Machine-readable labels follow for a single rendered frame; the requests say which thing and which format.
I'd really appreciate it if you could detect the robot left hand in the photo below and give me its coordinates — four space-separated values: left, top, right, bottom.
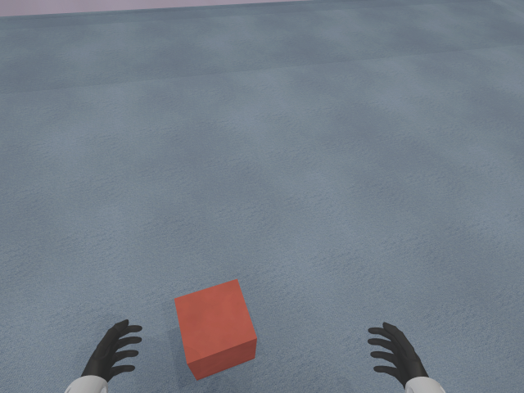
81 319 142 382

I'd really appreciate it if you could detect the robot right hand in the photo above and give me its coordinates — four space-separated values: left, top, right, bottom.
368 322 429 390

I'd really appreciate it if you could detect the robot left forearm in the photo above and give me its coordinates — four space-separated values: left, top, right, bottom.
65 375 108 393

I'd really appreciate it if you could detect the carton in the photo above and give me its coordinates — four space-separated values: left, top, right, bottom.
174 279 257 381

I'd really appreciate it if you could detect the robot right forearm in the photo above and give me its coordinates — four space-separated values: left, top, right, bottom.
404 377 445 393

